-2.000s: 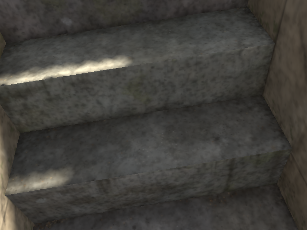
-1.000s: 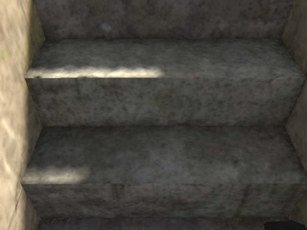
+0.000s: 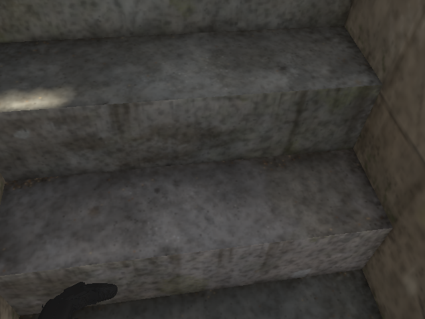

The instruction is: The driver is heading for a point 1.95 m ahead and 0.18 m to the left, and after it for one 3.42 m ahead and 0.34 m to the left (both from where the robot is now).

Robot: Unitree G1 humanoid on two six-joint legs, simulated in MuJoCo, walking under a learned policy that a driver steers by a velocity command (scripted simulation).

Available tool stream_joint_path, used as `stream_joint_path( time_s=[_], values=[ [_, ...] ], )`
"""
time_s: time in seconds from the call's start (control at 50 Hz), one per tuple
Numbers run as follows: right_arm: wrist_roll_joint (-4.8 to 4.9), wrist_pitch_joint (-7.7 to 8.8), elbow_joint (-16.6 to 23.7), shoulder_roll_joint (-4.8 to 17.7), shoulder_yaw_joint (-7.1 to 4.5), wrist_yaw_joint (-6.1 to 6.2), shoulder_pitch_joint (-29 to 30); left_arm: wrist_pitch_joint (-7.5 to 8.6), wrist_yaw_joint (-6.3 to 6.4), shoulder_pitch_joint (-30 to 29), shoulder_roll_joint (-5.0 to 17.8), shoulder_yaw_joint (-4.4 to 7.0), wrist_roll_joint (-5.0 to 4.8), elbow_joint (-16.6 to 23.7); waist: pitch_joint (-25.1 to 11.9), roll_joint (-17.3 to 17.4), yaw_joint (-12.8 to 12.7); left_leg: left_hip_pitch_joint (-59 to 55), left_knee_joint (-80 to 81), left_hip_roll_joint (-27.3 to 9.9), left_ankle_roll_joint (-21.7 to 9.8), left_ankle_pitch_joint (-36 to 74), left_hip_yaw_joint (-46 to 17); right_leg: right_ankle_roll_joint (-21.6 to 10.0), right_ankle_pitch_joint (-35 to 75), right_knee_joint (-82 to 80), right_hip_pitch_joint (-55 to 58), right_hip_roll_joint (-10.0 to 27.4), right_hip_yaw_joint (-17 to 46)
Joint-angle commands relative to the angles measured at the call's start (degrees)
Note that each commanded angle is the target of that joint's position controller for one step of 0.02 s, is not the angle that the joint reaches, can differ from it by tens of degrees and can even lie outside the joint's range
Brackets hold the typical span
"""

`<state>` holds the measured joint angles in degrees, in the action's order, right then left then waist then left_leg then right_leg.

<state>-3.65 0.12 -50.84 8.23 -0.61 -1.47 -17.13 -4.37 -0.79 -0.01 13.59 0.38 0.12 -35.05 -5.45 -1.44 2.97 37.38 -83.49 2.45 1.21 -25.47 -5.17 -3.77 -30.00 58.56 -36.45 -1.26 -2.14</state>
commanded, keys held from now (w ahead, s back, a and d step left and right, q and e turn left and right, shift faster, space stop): w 1.00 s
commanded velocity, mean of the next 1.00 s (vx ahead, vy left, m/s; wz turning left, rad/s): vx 0.39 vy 0.00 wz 0.00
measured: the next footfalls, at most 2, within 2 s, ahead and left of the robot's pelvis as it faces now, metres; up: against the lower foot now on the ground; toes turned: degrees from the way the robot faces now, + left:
left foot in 0.18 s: -0.10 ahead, +0.14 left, +0.01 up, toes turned -1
left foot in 0.34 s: -0.21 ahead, +0.14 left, -0.19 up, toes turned -2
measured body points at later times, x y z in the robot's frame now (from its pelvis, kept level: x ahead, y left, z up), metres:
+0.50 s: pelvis -0.04 +0.03 -0.06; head +0.02 +0.04 +0.38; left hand +0.16 +0.19 -0.18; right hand -0.16 -0.17 -0.20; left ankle -0.21 +0.13 -0.81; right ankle -0.02 -0.07 -0.68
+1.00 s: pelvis +0.00 +0.05 +0.03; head -0.02 +0.08 +0.48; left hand +0.16 +0.26 -0.11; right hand +0.02 -0.21 -0.10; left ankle -0.01 +0.20 -0.67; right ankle -0.03 -0.06 -0.66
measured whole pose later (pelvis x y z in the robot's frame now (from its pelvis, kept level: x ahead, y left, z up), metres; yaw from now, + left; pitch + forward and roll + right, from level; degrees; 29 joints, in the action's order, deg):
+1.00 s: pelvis +0.00 +0.05 +0.03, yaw +0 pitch +5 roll -2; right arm 0.2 4.9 -58.1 12.2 -1.3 -1.1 -17.7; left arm 2.9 -2.7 5.4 11.2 1.8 1.6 -56.5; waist -9.8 -1.9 5.5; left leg 28.6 -50.3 0.0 -2.3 -32.4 -10.4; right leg -4.2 -23.3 51.1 -28.1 0.8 -6.4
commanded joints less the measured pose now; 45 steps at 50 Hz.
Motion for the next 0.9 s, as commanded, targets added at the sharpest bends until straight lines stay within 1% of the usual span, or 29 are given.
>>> stream_joint_path(
  time_s=[0.02, 0.08, 0.12, 0.16, 0.18, 0.2, 0.22, 0.26, 0.28, 0.3, 0.32, 0.34, 0.36, 0.38, 0.4, 0.44, 0.48, 0.5, 0.52, 0.54, 0.6, 0.64, 0.68, 0.74, 0.78, 0.8, 0.84, 0.86, 0.9],
  values=[
    [0.7, 2.4, -2.57, 7.0, -2.47, -0.31, -12.5, 3.3, -0.24, -0.88, 9.78, 3.28, -0.88, 3.06, -6.26, -2.13, 0.13, 13.91, -33.18, 2.66, 2.7, 10.46, -1.9, -12.47, 18.13, -13.36, 10.25, 11.34, 16.76],
    [-0.61, 1.17, -5.32, 9.18, -4.77, -1.61, -15.94, 7.59, -2.26, -9.53, 5.38, 1.72, -3.84, 5.12, 0.57, -1.63, 3.59, 7.16, -23.85, -1.28, 2.27, 9.83, -3.62, -11.98, 6.18, -16.67, -7.7, 14.93, 17.51],
    [-0.61, 1.06, -7.06, 8.41, -5.12, -1.79, -18.91, 7.95, -2.34, -15.03, 6.77, 2.34, -4.17, 6.36, 0.95, -0.35, 6.69, -3.19, -7.99, -2.97, 2.94, 9.81, -1.22, -9.59, 5.38, -13.87, -15.77, 12.92, 12.45],
    [-2.23, 0.12, -8.71, 7.62, -4.38, -2.19, -18.82, 6.31, -1.22, -17.52, 6.32, 2.59, -3.05, 8.64, 0.35, 1.81, 5.66, -6.8, 17.97, -4.95, 1.32, 14.0, 1.72, -8.66, 3.94, -6.56, -16.26, 13.18, 10.43],
    [-1.29, -0.1, -8.94, 5.65, -3.49, -3.07, -19.05, 5.5, -1.55, -16.64, 6.28, 2.73, -2.66, 7.25, 0.56, 2.8, 6.31, -9.58, 30.48, -5.22, 0.04, 20.1, 3.22, -9.48, 0.65, -2.26, -15.76, 13.3, 10.33],
    [0.17, 0.38, -9.21, 3.7, -2.75, -3.93, -17.19, 3.05, -1.5, -11.45, 3.08, 2.19, -1.55, 5.82, 1.0, 12.79, 2.42, -5.75, 38.47, 0.04, -4.83, 23.0, 2.37, -8.5, 3.08, 8.36, -13.83, 5.45, -0.3],
    [2.88, 0.29, -7.74, 6.23, -2.6, -3.95, -14.61, 0.93, -1.6, -2.9, -2.11, 0.0, 1.9, 4.34, -3.93, 16.69, -1.92, -9.73, 40.42, -5.49, -15.66, 26.86, -15.6, -2.96, 7.29, 22.15, -17.44, -1.36, -2.01],
    [2.55, 2.72, -3.65, 11.82, -2.18, -5.84, -10.97, 2.98, 1.01, 6.93, -0.07, 0.56, 2.09, -2.82, -8.68, 13.91, -5.92, -21.34, 40.21, -11.83, -16.51, 46.94, -20.01, 2.9, 3.95, 50.19, -28.01, -1.02, 5.02],
    [4.71, 4.14, -3.91, 2.96, -2.72, 5.44, -20.02, 4.23, 2.53, -28.56, -7.48, -2.98, 8.5, 5.82, 12.82, -1.04, 11.99, -21.34, 62.7, -7.17, -6.59, 37.17, -14.39, 3.49, -11.73, 34.07, -33.92, -2.56, -3.58],
    [6.7, 3.92, -7.55, -1.03, -0.51, 10.63, -24.78, 6.28, 1.6, -35.55, -10.14, -4.73, 5.37, 8.27, 20.43, -9.43, 13.92, -16.04, 84.75, -1.67, -3.47, 40.31, 3.26, -0.1, -12.75, 15.21, -18.96, -2.77, -9.9],
    [7.21, 3.1, -6.85, 2.16, -0.61, 13.05, -20.57, 5.51, 0.61, -25.12, -8.6, -4.12, 3.45, 6.22, 12.9, -9.3, 5.81, -20.75, 94.74, -2.05, -2.31, 58.42, 9.75, -3.51, -4.94, 6.97, 0.3, -8.31, -13.71],
    [0.04, 0.63, -8.17, 8.43, 2.78, -3.14, -17.65, 1.77, 0.43, -6.89, 1.32, -2.58, -5.62, 6.56, -9.88, 16.28, -15.16, -33.04, 92.12, -9.33, -6.16, 93.91, 1.98, -6.51, 7.54, 6.85, 7.98, -4.36, -3.06],
    [1.08, 0.05, -5.17, 13.36, 1.04, -10.19, -17.35, -0.31, -3.48, -4.79, 2.14, -2.47, -3.69, 7.21, -12.89, 7.28, -12.15, -34.53, 76.49, -10.46, -8.14, 122.48, 3.69, -7.58, 32.06, 17.84, 8.38, -4.36, 2.11],
    [-1.16, -1.03, -9.48, 17.11, 0.85, -12.07, -18.7, -2.79, -4.44, -2.68, -4.06, -3.93, 1.45, 6.94, -22.98, 13.74, -15.01, -38.12, 61.78, -16.37, -14.92, 139.37, -1.35, -6.03, 9.16, 6.47, 10.28, -8.96, 0.98],
    [-3.52, -2.32, -14.12, 16.64, 1.45, -12.42, -29.56, -4.8, -4.75, -7.17, -6.06, -4.37, 0.66, 6.33, -25.06, 13.06, -9.3, -40.95, 59.03, -19.01, -20.11, 155.25, -2.46, -4.23, 3.71, 8.04, 7.65, -11.14, -4.23],
    [-2.07, -0.85, -18.0, 19.54, -0.46, -10.53, -28.59, -4.22, -4.29, -5.49, -0.17, -2.14, -2.2, 3.12, -13.35, 20.66, -9.06, -40.61, 57.37, -19.02, -19.74, 146.73, 0.99, -4.03, -4.23, 9.37, -0.98, -10.92, -6.75],
    [-3.83, -1.01, -17.97, 18.67, -1.69, -10.61, -23.02, -4.06, -3.37, 6.21, 0.72, -1.1, -0.28, -5.34, -8.56, 13.45, -12.41, -30.23, 46.66, -18.56, -19.46, 132.28, -0.7, -6.32, 1.55, 2.41, 8.0, -9.19, -1.75],
    [-4.01, -0.95, -16.14, 15.51, -2.2, -10.88, -16.51, -3.77, -2.94, 16.2, -0.98, -1.05, 1.63, -11.07, -8.75, 3.49, -15.92, -17.09, 32.35, -14.62, -18.49, 102.32, -2.51, -9.24, 1.57, -5.24, 17.4, -4.84, 11.24],
    [-3.36, -0.94, -17.28, 10.62, -2.62, -11.83, -13.16, -2.84, -3.11, 23.28, -1.28, -1.42, 3.72, -15.22, -3.8, -10.85, -14.92, -8.2, 3.49, -4.16, -14.49, 42.42, -0.64, -17.34, 1.88, -16.78, 8.88, 5.19, 31.34],
    [-1.49, 0.53, -17.11, 6.79, -2.42, -10.4, -5.02, -0.36, -2.85, 26.03, -1.44, -1.21, 2.82, -17.38, -0.58, -6.65, -14.33, 6.18, -22.03, -1.68, -12.89, 30.42, -10.01, -19.97, -2.47, -17.93, 8.02, 6.48, 40.06],
    [-3.51, 2.07, -14.44, 6.29, -2.8, -6.55, -1.39, 6.53, -4.59, 13.76, -6.94, -2.55, -2.08, -19.89, 3.16, -1.18, -2.26, 20.02, -33.79, -2.68, -10.53, 21.76, -11.73, -15.23, -2.54, -15.76, 5.74, 3.35, 26.33],
    [-2.35, 2.61, -13.53, 8.18, -3.04, -4.1, -6.37, 9.25, -3.33, 0.71, -9.78, -3.79, -3.56, -15.82, 1.03, 0.2, 3.98, 14.98, -36.54, -2.77, -6.56, 15.41, -8.62, -11.61, -0.83, -19.51, -5.59, 2.55, 21.84],
    [-1.31, 2.04, -13.95, 10.8, -3.95, -3.04, -10.3, 10.9, -3.15, -7.94, -3.0, -3.48, -3.78, -9.22, 0.18, 3.19, 9.53, -0.77, -28.38, -4.32, -0.45, 15.3, -6.14, -6.46, 3.07, -20.94, -21.13, 2.87, 12.23],
    [-1.34, 1.94, -12.98, 14.27, -3.64, -2.82, -7.63, 9.55, -1.5, -5.68, 5.63, -1.56, -3.33, -6.42, 2.08, 7.3, 7.44, -12.47, 16.27, -7.77, 2.86, 2.16, -4.0, -5.89, 5.34, -17.55, -23.1, 6.65, 8.5],
    [1.31, 0.62, -7.87, 8.07, -0.72, -2.93, 3.96, 6.24, -1.76, 11.09, 2.87, -2.05, -0.73, -15.44, 3.67, 1.17, 0.52, -12.39, 36.43, -4.51, 2.69, 5.45, 6.12, -11.3, -3.49, -17.13, -11.62, 7.88, 10.26],
    [1.83, 1.95, -9.54, 9.92, -1.27, -1.63, -0.89, 7.19, -3.08, 17.37, 4.04, -0.92, -0.71, -19.79, 2.18, 0.79, -0.07, -11.37, 34.04, -0.37, 2.3, 6.68, 6.6, -12.62, -2.15, -16.3, -3.6, 11.0, 12.86],
    [4.59, 3.72, -8.12, 15.79, -2.57, 1.81, -1.54, 7.52, -3.39, 25.84, 2.21, 0.16, 1.08, -24.1, -0.74, 6.67, -4.55, -13.4, 47.5, -5.28, -7.27, -4.85, -12.67, -5.9, 6.04, -12.11, 3.23, 6.97, 8.84],
    [4.81, 4.26, -8.24, 17.98, -3.65, 2.21, -1.19, 7.99, -2.72, 17.47, 2.34, -0.02, 1.98, -22.4, 2.78, 9.38, -2.12, -11.18, 49.23, -7.72, -11.88, -11.3, -22.4, -3.4, 11.17, -7.8, -4.28, 4.85, 2.98],
    [1.74, 4.99, -4.05, 18.74, -3.31, 1.21, 5.02, 8.51, -2.1, 8.83, 0.31, 0.24, 2.12, -20.68, 3.08, 13.42, -1.87, -1.07, 56.69, -9.27, -16.1, -10.15, -27.54, -1.27, 18.5, 5.14, 4.31, 2.69, -4.9]
  ],
)
Keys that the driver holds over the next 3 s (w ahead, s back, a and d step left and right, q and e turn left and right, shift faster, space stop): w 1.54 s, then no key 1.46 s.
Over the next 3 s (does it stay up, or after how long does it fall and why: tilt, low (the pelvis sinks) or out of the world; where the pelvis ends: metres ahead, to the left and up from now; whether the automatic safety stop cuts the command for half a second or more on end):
stays up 0.27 0.04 0.27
